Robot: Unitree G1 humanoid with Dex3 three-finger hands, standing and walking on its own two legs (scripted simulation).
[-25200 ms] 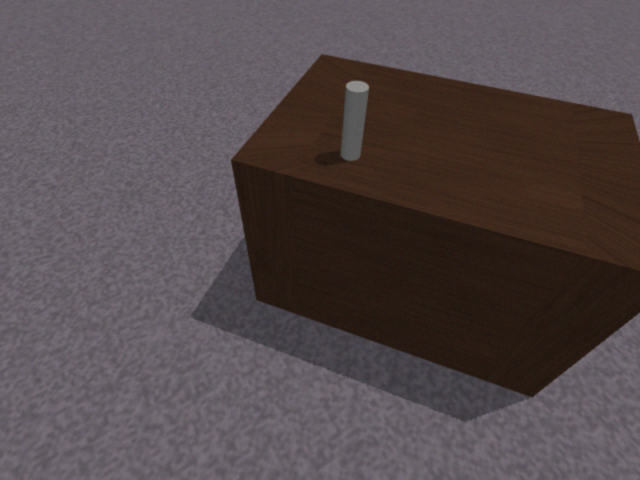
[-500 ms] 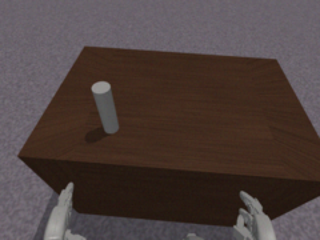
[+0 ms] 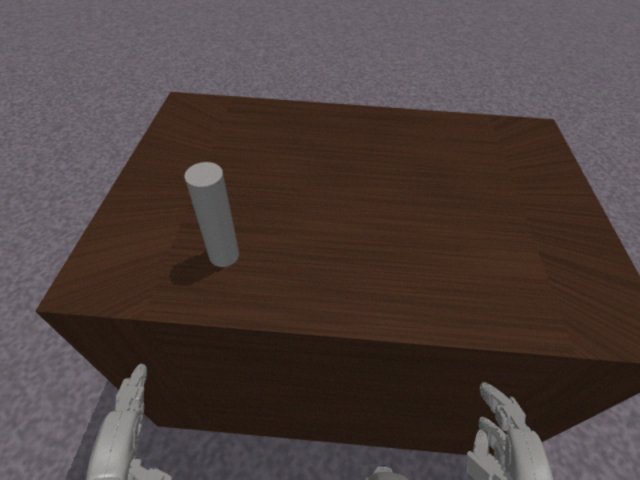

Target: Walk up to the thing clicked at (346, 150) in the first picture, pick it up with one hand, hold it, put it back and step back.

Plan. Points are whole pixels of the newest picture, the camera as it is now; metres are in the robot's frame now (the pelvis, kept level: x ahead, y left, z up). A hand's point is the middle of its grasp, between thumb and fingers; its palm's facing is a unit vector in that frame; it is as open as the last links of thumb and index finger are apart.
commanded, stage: home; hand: left
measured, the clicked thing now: (215, 219) +0.48 +0.17 +0.02
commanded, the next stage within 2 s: stand in 0.58 s
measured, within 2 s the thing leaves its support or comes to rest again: neither
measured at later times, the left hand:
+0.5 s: hand out of the picture +0.12 +0.24 -0.11, palm faces -0.04 -0.93 -0.37, open 17.6 cm
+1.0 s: hand out of the picture +0.06 +0.24 -0.10, palm faces -0.01 -0.94 -0.35, open 12.8 cm
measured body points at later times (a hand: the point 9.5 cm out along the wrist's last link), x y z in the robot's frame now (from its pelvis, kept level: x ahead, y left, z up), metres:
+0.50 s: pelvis +0.00 +0.00 +0.01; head +0.02 +0.00 +0.46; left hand +0.12 +0.29 -0.09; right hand +0.11 -0.29 -0.09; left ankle -0.01 +0.13 -0.68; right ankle +0.04 -0.14 -0.68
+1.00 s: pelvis +0.00 -0.01 +0.05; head +0.00 -0.02 +0.50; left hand +0.06 +0.28 -0.08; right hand +0.05 -0.30 -0.09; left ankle -0.01 +0.13 -0.68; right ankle +0.04 -0.14 -0.68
